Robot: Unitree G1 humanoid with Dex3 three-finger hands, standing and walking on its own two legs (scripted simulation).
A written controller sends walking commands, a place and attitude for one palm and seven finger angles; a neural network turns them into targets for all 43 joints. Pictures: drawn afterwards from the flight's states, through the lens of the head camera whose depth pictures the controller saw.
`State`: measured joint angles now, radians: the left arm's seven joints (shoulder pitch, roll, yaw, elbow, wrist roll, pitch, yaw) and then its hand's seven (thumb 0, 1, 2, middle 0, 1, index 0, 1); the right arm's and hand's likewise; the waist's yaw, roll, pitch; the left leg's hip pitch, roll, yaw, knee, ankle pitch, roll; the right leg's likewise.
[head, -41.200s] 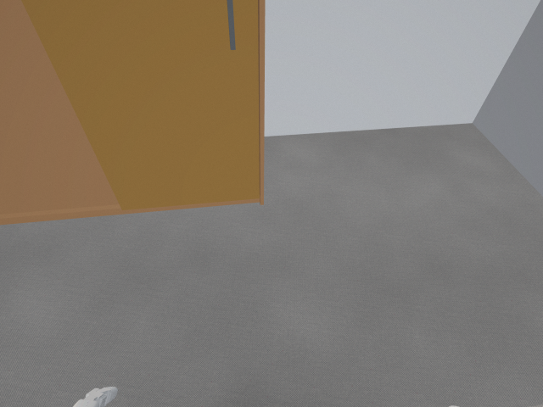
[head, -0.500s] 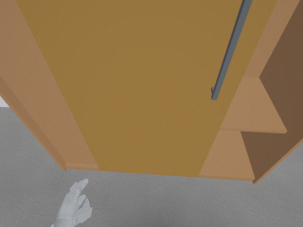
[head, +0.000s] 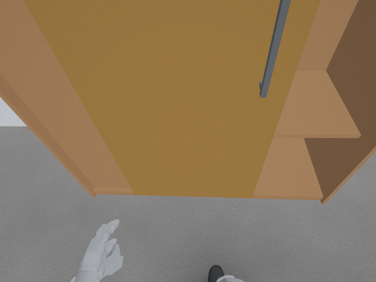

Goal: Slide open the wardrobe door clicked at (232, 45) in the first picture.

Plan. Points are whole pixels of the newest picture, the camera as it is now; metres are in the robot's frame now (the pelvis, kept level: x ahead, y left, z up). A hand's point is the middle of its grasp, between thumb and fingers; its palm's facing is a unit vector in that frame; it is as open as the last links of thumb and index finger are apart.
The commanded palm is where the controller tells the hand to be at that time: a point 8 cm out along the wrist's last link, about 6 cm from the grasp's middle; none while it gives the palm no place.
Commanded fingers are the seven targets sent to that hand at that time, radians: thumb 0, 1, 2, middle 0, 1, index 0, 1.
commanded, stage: step back with the hand held close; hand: right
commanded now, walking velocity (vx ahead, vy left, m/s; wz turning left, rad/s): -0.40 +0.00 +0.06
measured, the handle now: (275, 33) +0.59 -0.22 +0.21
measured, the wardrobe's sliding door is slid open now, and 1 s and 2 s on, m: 0.38 0.38 0.38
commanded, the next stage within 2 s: stop stepping back and stand still in 0.02 s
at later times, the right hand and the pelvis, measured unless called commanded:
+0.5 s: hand out of the picture +0.12 -0.34 +0.15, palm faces +0.55 +0.80 -0.25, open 7.4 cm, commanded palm +0.05 -0.35 +0.19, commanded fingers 0.00 -0.90 -0.90 0.20 0.30 0.20 0.30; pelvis -0.09 -0.05 +0.00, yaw +0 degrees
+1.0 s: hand out of the picture +0.12 -0.31 +0.15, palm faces +0.48 +0.82 -0.31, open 7.5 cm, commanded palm +0.06 -0.35 +0.19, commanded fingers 0.00 -0.90 -0.90 0.20 0.30 0.20 0.30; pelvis -0.08 -0.05 +0.00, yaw +0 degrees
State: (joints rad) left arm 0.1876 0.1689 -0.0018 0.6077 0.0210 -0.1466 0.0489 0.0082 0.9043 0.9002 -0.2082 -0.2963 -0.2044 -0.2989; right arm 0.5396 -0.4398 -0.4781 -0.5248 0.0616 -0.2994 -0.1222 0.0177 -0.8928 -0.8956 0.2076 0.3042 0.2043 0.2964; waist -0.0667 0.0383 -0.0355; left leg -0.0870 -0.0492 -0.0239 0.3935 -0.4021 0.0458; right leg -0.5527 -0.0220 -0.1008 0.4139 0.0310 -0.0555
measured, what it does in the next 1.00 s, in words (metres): steps on the spot: right foot, then left foot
